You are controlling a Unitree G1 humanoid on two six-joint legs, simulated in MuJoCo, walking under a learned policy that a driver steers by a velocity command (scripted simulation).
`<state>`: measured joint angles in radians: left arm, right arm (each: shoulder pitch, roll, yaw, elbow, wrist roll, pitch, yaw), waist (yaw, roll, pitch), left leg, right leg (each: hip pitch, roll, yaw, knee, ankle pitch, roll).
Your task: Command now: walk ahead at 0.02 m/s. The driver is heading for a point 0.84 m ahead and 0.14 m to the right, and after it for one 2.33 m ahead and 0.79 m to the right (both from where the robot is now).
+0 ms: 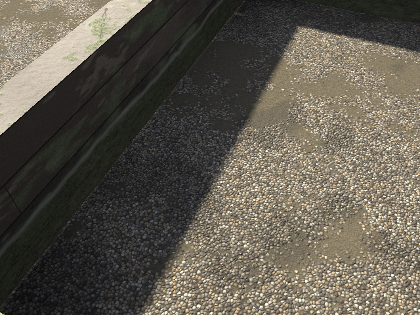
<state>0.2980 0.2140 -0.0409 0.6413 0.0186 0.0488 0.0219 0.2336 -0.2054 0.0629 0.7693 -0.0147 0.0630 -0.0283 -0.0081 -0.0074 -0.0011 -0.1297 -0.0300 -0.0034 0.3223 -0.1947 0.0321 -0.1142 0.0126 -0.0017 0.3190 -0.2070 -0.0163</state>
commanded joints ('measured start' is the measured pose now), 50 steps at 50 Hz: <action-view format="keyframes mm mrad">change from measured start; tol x2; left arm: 1 13 89 16 -71 1 -15 1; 13 64 117 11 -62 2 -10 2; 50 64 124 10 -28 1 1 7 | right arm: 1 -7 -100 -17 -66 -4 -9 -5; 50 73 -140 -12 -99 -8 -26 -12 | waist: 1 -2 11 -21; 50 1 15 2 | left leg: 1 -26 120 -141 -54 176 64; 19 -70 110 -126 -50 113 42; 50 -87 113 -121 -47 100 22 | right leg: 1 24 -87 123 -34 172 -64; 50 68 -72 149 -76 238 -79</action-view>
